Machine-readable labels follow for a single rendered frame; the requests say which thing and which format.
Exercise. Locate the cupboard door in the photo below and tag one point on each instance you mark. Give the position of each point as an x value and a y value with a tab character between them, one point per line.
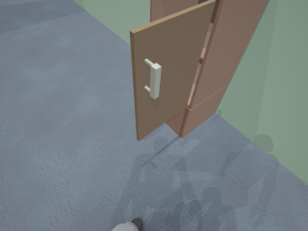
174	42

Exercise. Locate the handle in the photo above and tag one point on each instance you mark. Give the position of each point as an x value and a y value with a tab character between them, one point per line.
155	79

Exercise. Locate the left robot foot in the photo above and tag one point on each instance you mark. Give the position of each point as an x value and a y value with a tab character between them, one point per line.
138	223

